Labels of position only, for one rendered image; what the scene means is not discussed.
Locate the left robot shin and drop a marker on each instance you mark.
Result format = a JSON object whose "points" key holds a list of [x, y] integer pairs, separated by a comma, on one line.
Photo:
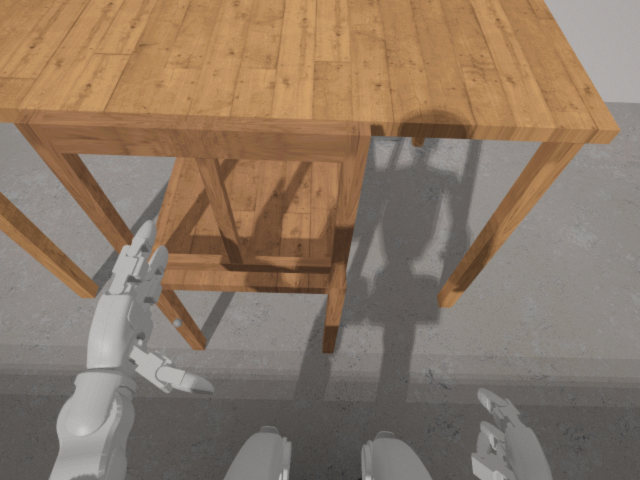
{"points": [[268, 429]]}

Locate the right robot hand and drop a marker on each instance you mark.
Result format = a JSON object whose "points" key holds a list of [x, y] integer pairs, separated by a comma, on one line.
{"points": [[519, 453]]}

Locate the robot left forearm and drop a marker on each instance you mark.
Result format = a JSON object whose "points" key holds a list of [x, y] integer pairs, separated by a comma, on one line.
{"points": [[93, 426]]}

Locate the left robot thigh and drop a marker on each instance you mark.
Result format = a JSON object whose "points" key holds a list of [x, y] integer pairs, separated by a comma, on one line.
{"points": [[264, 456]]}

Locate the table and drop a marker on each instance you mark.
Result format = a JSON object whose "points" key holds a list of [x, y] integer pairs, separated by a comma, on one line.
{"points": [[457, 69]]}

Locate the left robot hand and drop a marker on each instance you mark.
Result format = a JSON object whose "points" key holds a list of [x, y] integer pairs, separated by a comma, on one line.
{"points": [[123, 312]]}

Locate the chair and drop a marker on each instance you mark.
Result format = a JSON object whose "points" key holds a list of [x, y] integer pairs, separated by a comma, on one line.
{"points": [[252, 204]]}

